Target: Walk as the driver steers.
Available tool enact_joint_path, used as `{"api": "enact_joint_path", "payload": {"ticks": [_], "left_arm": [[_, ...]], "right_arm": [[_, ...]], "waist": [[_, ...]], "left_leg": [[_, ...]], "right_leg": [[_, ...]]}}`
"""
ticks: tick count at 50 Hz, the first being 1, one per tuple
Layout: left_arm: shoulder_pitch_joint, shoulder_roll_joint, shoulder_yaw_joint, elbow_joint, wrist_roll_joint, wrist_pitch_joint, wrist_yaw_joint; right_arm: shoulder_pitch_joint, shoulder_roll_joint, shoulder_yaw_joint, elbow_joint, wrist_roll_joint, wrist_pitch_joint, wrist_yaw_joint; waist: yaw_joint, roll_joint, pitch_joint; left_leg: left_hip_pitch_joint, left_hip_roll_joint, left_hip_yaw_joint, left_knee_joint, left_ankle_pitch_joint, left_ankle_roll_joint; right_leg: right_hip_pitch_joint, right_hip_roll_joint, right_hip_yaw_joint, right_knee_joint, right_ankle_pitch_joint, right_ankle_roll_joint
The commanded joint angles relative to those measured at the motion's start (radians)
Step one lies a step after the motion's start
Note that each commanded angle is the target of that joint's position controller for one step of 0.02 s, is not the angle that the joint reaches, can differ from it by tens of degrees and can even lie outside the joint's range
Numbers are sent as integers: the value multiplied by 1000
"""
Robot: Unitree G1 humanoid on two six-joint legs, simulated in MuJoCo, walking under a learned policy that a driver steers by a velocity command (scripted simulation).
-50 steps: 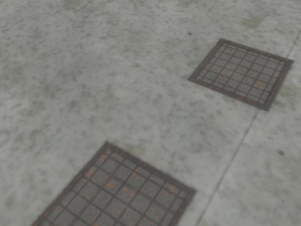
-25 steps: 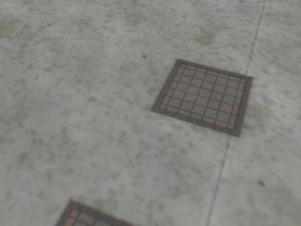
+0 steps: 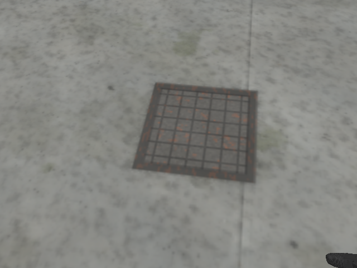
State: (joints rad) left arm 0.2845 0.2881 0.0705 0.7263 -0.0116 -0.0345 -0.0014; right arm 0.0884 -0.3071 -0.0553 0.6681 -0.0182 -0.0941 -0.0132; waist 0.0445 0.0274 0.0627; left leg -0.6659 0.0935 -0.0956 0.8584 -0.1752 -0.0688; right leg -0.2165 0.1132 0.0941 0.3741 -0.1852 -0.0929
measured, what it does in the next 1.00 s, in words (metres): walks ahead, turning right: left foot, then right foot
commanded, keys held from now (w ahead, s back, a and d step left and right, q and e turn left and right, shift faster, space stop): e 0.56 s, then w+e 0.04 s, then w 0.40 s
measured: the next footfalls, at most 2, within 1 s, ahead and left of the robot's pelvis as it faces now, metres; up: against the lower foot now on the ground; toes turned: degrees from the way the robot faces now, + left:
left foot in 0.16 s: +0.27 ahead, +0.13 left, +0.00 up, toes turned -10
right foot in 0.58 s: +0.14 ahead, -0.10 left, +0.00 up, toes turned -24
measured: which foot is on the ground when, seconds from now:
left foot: up 0.00-0.14, down 0.16-0.58, up 0.60-1.00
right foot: down 0.00-0.16, up 0.18-0.56, down 0.58-1.00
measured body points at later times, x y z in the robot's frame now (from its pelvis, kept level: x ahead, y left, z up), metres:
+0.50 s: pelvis +0.13 +0.04 -0.01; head +0.17 +0.02 +0.44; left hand +0.37 +0.26 -0.10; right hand +0.20 -0.27 -0.11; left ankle +0.23 +0.14 -0.75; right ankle +0.11 -0.09 -0.71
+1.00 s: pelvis +0.23 -0.02 +0.00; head +0.23 -0.04 +0.45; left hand +0.40 +0.21 -0.10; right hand +0.27 -0.34 -0.10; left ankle +0.41 +0.06 -0.71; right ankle +0.10 -0.08 -0.75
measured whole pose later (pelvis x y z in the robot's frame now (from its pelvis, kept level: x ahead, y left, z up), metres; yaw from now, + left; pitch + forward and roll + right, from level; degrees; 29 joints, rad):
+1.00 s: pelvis +0.23 -0.02 +0.00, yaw -27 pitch +2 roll +1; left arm 0.38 0.28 0.05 0.72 -0.01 -0.04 0.01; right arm 0.12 -0.30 -0.07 0.77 0.02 -0.06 0.04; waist 0.06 0.03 -0.02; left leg -0.52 0.05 -0.01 0.58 -0.08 -0.03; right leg -0.03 0.02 0.06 0.28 -0.29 -0.04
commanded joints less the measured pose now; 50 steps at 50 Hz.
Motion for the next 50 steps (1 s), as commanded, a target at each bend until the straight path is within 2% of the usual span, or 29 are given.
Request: {"api": "enact_joint_path", "payload": {"ticks": [1,3,4,6,7,8,9,10,11,12,13,15,17,19,22,26,28,29,30,31,32,33,34,35,36,39,42,46,50], "left_arm": [[-26,176,51,-68,-13,12,26],[-4,172,50,-62,-14,28,32],[-3,165,49,-64,-14,33,34],[-37,151,47,-80,-9,37,39],[-69,137,42,-94,-10,37,39],[-60,89,27,-114,0,31,37],[89,23,8,-112,19,26,33],[193,97,12,-107,-3,25,25],[145,181,37,-84,-15,40,27],[49,205,48,-97,-16,60,33],[10,197,51,-103,-15,81,39],[-4,147,42,-123,-17,102,41],[0,105,33,-130,-13,101,41],[-30,93,26,-146,-4,97,38],[-62,93,22,-163,-2,96,23],[-63,113,33,-174,-2,101,1],[-5,113,42,-152,1,100,-5],[48,137,55,-133,3,99,0],[97,229,78,-135,2,95,17],[91,311,89,-159,19,73,13],[64,249,70,-159,30,45,9],[25,207,54,-150,24,25,11],[-6,169,40,-149,15,15,15],[-19,145,28,-141,10,12,19],[-8,134,21,-135,15,7,22],[38,140,22,-116,19,-13,25],[64,156,27,-96,12,-23,25],[100,180,36,-64,2,-22,19],[124,182,39,-35,-6,-17,12]], "right_arm": [[-7,-41,-6,-48,8,-1,6],[-46,-60,-11,-60,18,1,15],[-45,-77,-18,-62,17,0,18],[-4,-107,-34,-55,12,-8,22],[44,-112,-39,-45,5,-16,21],[94,-151,-48,-47,-13,-22,13],[108,-194,-49,-65,-38,-13,3],[151,-185,-56,-42,-17,9,8],[111,-125,-41,-69,-2,22,5],[82,-86,-29,-76,-2,37,0],[45,-68,-19,-80,-4,51,-3],[0,-90,-24,-71,-11,66,-10],[-1,-93,-30,-61,-15,69,-15],[3,-105,-37,-53,-8,71,-19],[-18,-129,-48,-47,2,82,-18],[-21,-152,-57,-29,20,92,-9],[-21,-143,-57,-14,37,99,-10],[21,-111,-53,8,39,104,-7],[30,-38,-33,-1,13,108,2],[-61,-68,-41,-65,9,94,-1],[-114,-114,-55,-70,27,80,2],[-88,-137,-66,-57,39,71,8],[-50,-130,-68,-21,29,64,8],[-28,-125,-68,-3,17,59,10],[-17,-112,-65,10,16,52,17],[-37,-88,-57,25,24,36,28],[-68,-68,-44,26,27,26,34],[-116,-58,-29,12,37,15,48],[-136,-65,-17,-3,42,-2,64]], "waist": [[-12,-116,-133],[2,-133,-144],[-3,-138,-148],[-36,-159,-151],[-71,-155,-159],[-83,-92,-236],[-14,153,-339],[-1,295,-444],[-29,155,-373],[-52,87,-289],[-49,57,-227],[-26,106,-139],[-28,133,-145],[-41,127,-176],[-49,125,-197],[-42,134,-177],[-8,111,-175],[0,42,-164],[-6,-232,-123],[23,-309,-101],[40,-221,-81],[3,-215,-49],[-16,-192,-56],[-25,-201,-59],[-30,-199,-64],[-15,-158,-54],[5,-161,-36],[36,-150,4],[44,-141,28]], "left_leg": [[218,-108,81,-196,207,-20],[232,-129,56,-280,218,-14],[238,-131,34,-314,200,-5],[267,-123,10,-370,166,27],[339,-106,22,-441,249,51],[504,7,-50,-444,453,103],[778,266,-298,-379,877,242],[870,411,-565,-418,708,380],[800,345,-499,-448,490,357],[721,279,-356,-460,355,308],[623,227,-264,-485,274,285],[450,151,-123,-550,190,269],[441,141,-49,-571,225,286],[477,179,-25,-569,274,311],[470,205,20,-578,235,315],[466,224,59,-556,132,283],[421,200,111,-475,57,218],[324,157,164,-385,-117,149],[76,27,284,-75,-362,41],[-126,-95,144,121,-472,26],[-163,-56,48,194,-381,53],[-180,-36,38,187,-267,74],[-164,-20,40,173,-187,69],[-141,-17,45,153,-119,55],[-104,-22,59,152,-58,48],[-87,-30,71,43,74,34],[-40,-37,74,-110,131,21],[14,-40,80,-245,128,20],[64,-43,89,-318,63,58]], "right_leg": [[-80,-151,87,-21,520,-104],[-35,-171,155,20,414,-86],[-4,-184,200,53,372,-78],[42,-197,278,137,330,-56],[34,-168,278,207,291,-27],[-16,-106,236,364,171,15],[-227,13,133,629,-434,80],[-367,0,83,834,-571,116],[-409,-55,88,931,-481,150],[-437,-79,48,956,-404,170],[-428,-102,32,943,-359,182],[-351,-127,-18,857,-293,185],[-309,-127,-57,768,-276,185],[-290,-152,-63,680,-255,179],[-209,-172,-85,544,-196,156],[-122,-159,-131,370,-156,109],[-2,-122,-164,192,-55,61],[93,-125,-112,106,-25,19],[202,-349,234,-31,4,-81],[144,-485,528,-121,-240,-251],[129,-460,507,-187,-444,-233],[121,-433,448,-200,-498,-179],[136,-396,388,-194,-452,-138],[137,-367,333,-197,-393,-117],[129,-340,290,-205,-347,-105],[168,-320,212,-225,-200,-97],[173,-315,161,-231,-126,-96],[150,-338,148,-225,-108,-115],[159,-364,153,-191,-66,-123]]}}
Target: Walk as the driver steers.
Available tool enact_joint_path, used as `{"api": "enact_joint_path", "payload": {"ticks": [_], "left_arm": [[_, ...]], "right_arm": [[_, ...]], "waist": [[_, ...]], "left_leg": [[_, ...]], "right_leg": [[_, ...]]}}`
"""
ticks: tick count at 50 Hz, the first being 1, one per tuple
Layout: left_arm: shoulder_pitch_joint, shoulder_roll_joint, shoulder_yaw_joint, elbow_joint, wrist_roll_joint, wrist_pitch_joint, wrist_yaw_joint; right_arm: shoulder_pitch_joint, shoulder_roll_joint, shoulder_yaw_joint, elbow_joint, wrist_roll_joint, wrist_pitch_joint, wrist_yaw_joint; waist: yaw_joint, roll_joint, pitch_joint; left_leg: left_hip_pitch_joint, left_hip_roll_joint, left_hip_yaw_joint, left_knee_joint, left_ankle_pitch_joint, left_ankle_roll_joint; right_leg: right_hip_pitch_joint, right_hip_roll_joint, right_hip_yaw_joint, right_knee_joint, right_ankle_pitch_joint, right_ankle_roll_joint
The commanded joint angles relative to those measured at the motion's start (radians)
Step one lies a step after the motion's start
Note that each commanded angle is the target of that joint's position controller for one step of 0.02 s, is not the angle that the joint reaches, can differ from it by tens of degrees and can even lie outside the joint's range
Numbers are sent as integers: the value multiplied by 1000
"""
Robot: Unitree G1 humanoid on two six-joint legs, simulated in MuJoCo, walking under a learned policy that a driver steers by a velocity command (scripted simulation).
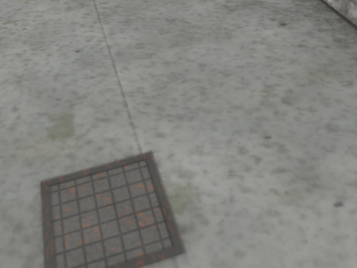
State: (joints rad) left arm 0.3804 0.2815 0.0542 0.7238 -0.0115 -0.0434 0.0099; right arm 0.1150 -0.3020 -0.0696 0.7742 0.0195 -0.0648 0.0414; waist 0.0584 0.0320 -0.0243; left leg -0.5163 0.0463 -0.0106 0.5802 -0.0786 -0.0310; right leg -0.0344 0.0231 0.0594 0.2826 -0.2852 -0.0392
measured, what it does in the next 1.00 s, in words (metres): walks ahead: left foot, then right foot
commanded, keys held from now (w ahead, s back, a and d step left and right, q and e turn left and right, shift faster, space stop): w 0.72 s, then w+q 0.28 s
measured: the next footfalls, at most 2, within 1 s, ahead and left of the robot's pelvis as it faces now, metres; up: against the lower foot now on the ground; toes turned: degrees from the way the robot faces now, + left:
left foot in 0.10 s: +0.18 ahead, +0.14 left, +0.00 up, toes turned +1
right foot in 0.60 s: +0.51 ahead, -0.08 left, +0.00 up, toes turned -1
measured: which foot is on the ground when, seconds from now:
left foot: up 0.00-0.08, down 0.10-0.60, up 0.62-1.00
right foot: down 0.00-0.10, up 0.12-0.58, down 0.60-1.00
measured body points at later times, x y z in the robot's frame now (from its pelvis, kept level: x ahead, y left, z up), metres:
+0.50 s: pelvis +0.26 +0.05 -0.01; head +0.29 +0.05 +0.44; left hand +0.47 +0.28 -0.09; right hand +0.25 -0.23 -0.13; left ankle +0.14 +0.14 -0.75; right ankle +0.45 -0.10 -0.70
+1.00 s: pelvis +0.55 +0.01 +0.00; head +0.57 +0.02 +0.45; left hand +0.57 +0.30 -0.12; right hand +0.74 -0.22 -0.11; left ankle +0.72 +0.19 -0.69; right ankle +0.47 -0.08 -0.75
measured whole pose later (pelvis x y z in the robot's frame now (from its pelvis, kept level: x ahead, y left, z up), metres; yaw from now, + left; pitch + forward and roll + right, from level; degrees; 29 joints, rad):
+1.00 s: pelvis +0.55 +0.01 +0.00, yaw +6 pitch +1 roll -2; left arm 0.32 0.27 0.06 0.81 0.01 -0.10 -0.01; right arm 0.14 -0.28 -0.04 0.78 0.02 -0.05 0.03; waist 0.06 0.05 0.02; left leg -0.69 0.10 -0.06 0.71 0.08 0.00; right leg 0.02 0.06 -0.14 0.19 -0.23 -0.05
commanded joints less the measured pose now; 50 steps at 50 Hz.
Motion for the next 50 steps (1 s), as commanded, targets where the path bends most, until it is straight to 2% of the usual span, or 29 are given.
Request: {"api": "enact_joint_path", "payload": {"ticks": [1,3,4,5,6,7,8,9,10,12,15,17,20,23,25,28,29,30,31,32,33,34,35,36,37,40,43,46,50], "left_arm": [[28,190,56,-28,-7,-6,0],[7,192,56,-25,-10,1,-1],[1,179,50,-26,-8,3,0],[1,140,36,-28,1,2,2],[32,73,13,-72,8,-10,6],[48,67,8,-81,2,-30,11],[-10,149,30,-79,-22,-40,3],[-62,161,31,-86,-28,-46,-3],[-93,149,29,-86,-15,-49,-4],[-90,121,30,-78,-4,-41,-9],[-98,85,22,-81,5,-26,-8],[-159,70,15,-102,10,-30,-7],[-273,34,-1,-129,4,-45,-20],[-368,32,-5,-156,-5,-54,-39],[-399,46,0,-173,-7,-58,-51],[-339,89,18,-166,-2,-57,-58],[-235,120,35,-139,0,-55,-53],[-79,163,56,-96,2,-51,-42],[90,240,72,-69,11,-41,-28],[82,273,72,-55,13,-46,-40],[61,165,49,-66,2,-45,-37],[-12,138,37,-69,1,-45,-33],[-71,133,33,-72,7,-45,-33],[-113,113,27,-73,15,-46,-36],[-136,95,22,-73,25,-52,-36],[-146,98,28,-42,16,-76,-35],[-125,121,36,-8,27,-80,-24],[-128,133,36,6,24,-77,-15],[-61,156,43,50,13,-60,-8]], "right_arm": [[-150,-79,-4,-109,6,-35,12],[-80,-96,-9,-90,4,-43,12],[5,-117,-22,-60,-1,-44,5],[147,-162,-40,-25,-4,-47,-4],[286,-266,-63,-9,-26,-46,-10],[344,-252,-59,12,-17,-45,0],[292,-180,-35,12,-3,-43,-2],[229,-146,-23,-3,-6,-37,-6],[178,-123,-15,-14,-14,-31,-9],[128,-90,-2,-24,-29,-31,-11],[134,-105,-5,-9,-17,-43,-17],[150,-119,-8,2,-14,-41,-24],[190,-132,-7,18,-7,-33,-33],[263,-151,-11,48,2,-21,-38],[282,-156,-14,64,6,-8,-41],[271,-181,-24,70,5,9,-48],[253,-186,-26,67,3,16,-51],[247,-165,-15,59,-4,21,-54],[273,-95,12,34,-37,17,-56],[420,9,42,31,-18,-6,-41],[317,-117,16,38,6,-26,-31],[207,-150,6,0,25,-38,-25],[156,-131,11,-9,16,-43,-29],[138,-123,6,-11,0,-40,-31],[173,-111,6,-2,2,-29,-29],[198,-64,13,13,6,10,-35],[115,-59,11,-15,1,17,-39],[40,-47,14,-35,-2,6,-25],[-82,-23,25,-89,-1,1,-3]], "waist": [[21,-150,111],[-28,-157,84],[-71,-145,33],[-133,-100,-67],[-158,116,-217],[-163,272,-267],[-161,172,-149],[-141,114,-58],[-122,59,-9],[-79,73,30],[-59,56,47],[-70,34,63],[-111,31,82],[-147,23,105],[-140,26,112],[-80,53,52],[-16,58,-18],[60,43,-126],[96,-111,-287],[-2,-363,-406],[50,-223,-324],[43,-164,-166],[11,-64,-87],[-19,-49,-31],[-53,-78,-29],[-80,-93,10],[-60,-80,59],[-34,-77,74],[22,-58,107]], "left_leg": [[-57,1,8,-54,-50,34],[63,-19,35,-100,-50,67],[202,-47,56,-123,-45,87],[418,3,-1,-115,-40,126],[753,236,-359,-145,-145,249],[856,332,-693,-292,-349,328],[784,321,-627,-317,-457,300],[679,288,-505,-325,-414,267],[583,248,-424,-347,-334,254],[451,190,-307,-399,-170,246],[396,168,-199,-439,36,267],[398,150,-134,-446,154,259],[378,109,-54,-456,177,227],[444,145,-63,-451,148,227],[529,182,-71,-416,194,216],[619,203,-66,-289,478,189],[614,179,-41,-156,640,173],[519,131,-8,46,633,142],[287,56,30,384,247,109],[-74,-125,-59,679,-498,67],[-184,-62,-138,753,-490,77],[-228,-15,-102,736,-396,85],[-197,33,-77,685,-309,81],[-164,60,-70,628,-258,71],[-105,84,-80,607,-223,64],[-82,99,-80,540,-173,34],[-162,91,-106,411,-21,12],[-130,66,-67,214,160,17],[-151,49,-18,68,201,40]], "right_leg": [[-17,-282,195,-87,55,-172],[-23,-276,184,-25,168,-149],[-49,-237,150,70,309,-126],[-127,-174,81,277,381,-87],[-440,-43,-18,653,182,-5],[-652,45,55,867,-301,26],[-761,-20,91,969,-254,19],[-782,-73,53,965,-162,4],[-763,-107,31,922,-79,2],[-679,-148,24,850,22,11],[-677,-156,-4,775,93,45],[-694,-154,-18,647,184,60],[-614,-120,-58,413,351,55],[-594,-92,-67,293,410,42],[-613,-84,-53,247,373,18],[-504,-41,-75,226,246,-27],[-357,-10,-104,211,235,-54],[-109,-25,-95,217,265,-89],[210,-240,155,266,292,-151],[469,-429,663,114,39,-316],[415,-388,652,46,-84,-269],[273,-355,488,23,-31,-230],[126,-318,388,-1,93,-213],[19,-282,309,-30,196,-208],[-42,-265,253,-61,233,-203],[-140,-255,125,-143,273,-210],[-136,-245,20,-178,304,-193],[-121,-210,-95,-185,334,-150],[0,-250,-151,-168,356,-134]]}}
